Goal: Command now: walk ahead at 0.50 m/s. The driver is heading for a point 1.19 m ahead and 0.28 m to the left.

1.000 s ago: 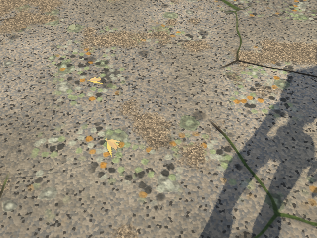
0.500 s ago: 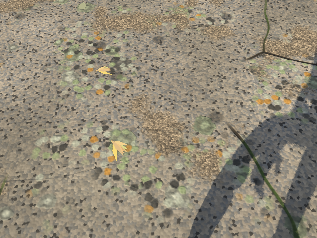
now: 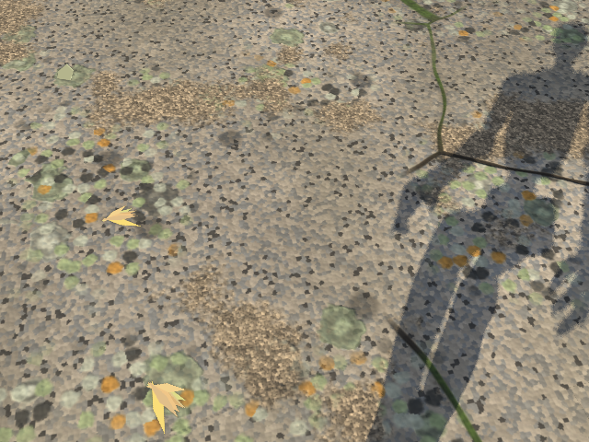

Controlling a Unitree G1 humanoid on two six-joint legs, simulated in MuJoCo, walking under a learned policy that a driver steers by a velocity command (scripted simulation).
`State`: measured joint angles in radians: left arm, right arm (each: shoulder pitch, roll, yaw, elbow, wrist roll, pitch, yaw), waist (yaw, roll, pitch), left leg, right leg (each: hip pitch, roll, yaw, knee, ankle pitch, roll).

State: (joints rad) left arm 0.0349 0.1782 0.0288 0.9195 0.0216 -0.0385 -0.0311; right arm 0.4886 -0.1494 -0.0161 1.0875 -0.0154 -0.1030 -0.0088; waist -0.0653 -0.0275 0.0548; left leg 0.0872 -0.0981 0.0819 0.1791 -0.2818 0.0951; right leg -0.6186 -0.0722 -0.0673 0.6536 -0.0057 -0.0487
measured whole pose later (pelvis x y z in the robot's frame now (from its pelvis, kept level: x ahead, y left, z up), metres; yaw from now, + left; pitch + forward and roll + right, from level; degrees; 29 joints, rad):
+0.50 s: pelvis +0.28 -0.03 +0.01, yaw +1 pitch +0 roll -1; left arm 0.46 0.17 0.04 1.08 0.02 -0.10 0.00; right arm 0.09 -0.20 -0.04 0.91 -0.02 -0.03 0.03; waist 0.04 0.04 0.04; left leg -0.63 0.11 0.03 0.74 -0.04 0.03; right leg 0.03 0.09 -0.10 0.18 -0.23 -0.09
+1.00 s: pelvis +0.45 +0.02 +0.00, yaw +15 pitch +1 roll -1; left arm 0.10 0.23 0.06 0.84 0.03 0.02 0.03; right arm 0.29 -0.24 -0.07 0.90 -0.01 -0.01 -0.01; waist -0.05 -0.03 0.07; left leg -0.30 -0.14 -0.06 0.38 -0.10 0.12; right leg -0.61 -0.05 0.07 1.03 -0.30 0.05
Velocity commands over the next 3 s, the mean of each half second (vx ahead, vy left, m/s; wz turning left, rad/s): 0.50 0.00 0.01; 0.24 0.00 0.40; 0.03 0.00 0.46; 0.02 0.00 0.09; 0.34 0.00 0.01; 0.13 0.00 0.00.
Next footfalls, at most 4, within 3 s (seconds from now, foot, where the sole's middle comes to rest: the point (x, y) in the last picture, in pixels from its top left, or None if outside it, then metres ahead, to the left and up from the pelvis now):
0.12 right None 0.24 -0.09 -0.78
0.66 left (252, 412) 0.53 0.08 -0.78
1.32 right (326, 391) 0.57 -0.09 -0.78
1.72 left None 0.43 0.07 -0.78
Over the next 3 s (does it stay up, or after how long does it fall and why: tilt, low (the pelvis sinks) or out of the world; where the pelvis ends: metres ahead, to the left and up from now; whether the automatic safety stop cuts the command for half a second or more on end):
stays up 0.74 0.09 0.00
